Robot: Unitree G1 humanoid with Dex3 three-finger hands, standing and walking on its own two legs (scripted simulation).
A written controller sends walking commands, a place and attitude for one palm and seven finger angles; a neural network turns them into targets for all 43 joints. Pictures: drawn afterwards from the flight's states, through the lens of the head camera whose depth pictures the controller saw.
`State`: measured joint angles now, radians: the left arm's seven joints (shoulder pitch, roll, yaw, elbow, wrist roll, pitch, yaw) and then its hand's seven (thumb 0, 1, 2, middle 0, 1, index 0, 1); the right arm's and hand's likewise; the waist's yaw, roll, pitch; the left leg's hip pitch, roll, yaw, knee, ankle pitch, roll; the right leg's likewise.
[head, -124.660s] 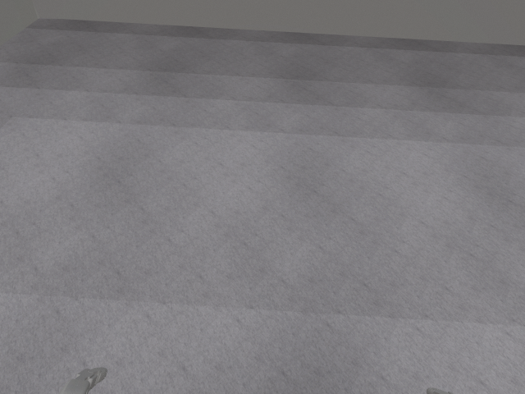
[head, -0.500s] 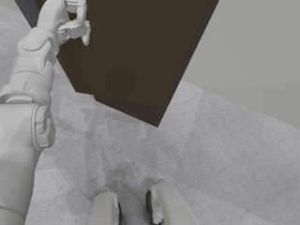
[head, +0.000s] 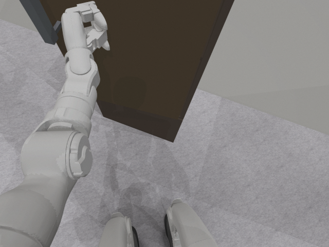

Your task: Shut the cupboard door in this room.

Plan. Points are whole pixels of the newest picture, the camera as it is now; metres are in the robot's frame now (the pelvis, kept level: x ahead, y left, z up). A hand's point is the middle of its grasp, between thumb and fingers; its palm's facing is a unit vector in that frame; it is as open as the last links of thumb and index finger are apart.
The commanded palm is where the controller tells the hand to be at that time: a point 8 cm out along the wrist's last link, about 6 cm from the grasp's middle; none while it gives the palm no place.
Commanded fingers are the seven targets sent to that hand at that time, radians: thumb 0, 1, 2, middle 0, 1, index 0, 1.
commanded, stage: pull the fist back off the door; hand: left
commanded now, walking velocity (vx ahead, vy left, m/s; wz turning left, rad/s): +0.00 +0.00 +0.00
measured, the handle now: (44, 11) +0.64 +0.17 +0.11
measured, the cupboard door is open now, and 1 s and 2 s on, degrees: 7 7 7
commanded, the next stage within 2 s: draw the hand back to the body in 0.56 s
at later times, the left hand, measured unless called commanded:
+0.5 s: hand (105, 68) +0.48 +0.05 +0.10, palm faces +0.07 -1.00 +0.02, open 3.1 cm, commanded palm +0.46 +0.10 +0.11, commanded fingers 0.00 0.90 0.90 -1.30 -1.50 -1.30 -1.50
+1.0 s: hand (64, 86) +0.42 +0.11 +0.15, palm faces +0.08 -1.00 -0.04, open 3.1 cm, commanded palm +0.37 +0.15 +0.16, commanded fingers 0.00 0.90 0.90 -1.30 -1.50 -1.30 -1.50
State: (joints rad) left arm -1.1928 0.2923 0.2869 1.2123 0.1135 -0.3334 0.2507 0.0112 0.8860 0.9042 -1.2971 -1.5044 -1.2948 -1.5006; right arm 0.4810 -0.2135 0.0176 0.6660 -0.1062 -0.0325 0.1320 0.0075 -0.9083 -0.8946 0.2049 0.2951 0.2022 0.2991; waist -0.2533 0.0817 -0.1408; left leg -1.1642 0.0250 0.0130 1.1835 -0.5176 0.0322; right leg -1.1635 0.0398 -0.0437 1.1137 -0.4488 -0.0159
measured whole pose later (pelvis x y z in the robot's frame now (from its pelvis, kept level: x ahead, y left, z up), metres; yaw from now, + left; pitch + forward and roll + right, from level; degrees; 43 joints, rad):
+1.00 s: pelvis +0.02 -0.02 +0.06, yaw +1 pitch +12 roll +0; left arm -0.42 0.16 0.12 0.64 -0.13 -0.33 0.04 0.01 0.90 0.90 -1.30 -1.50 -1.30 -1.50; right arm 0.39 -0.25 -0.01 0.62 0.03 0.04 0.03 0.01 -0.91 -0.89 0.20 0.29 0.20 0.30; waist -0.06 0.05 -0.12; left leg -0.62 0.01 0.03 0.84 -0.42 0.01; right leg -0.65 0.04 -0.02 0.83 -0.38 -0.03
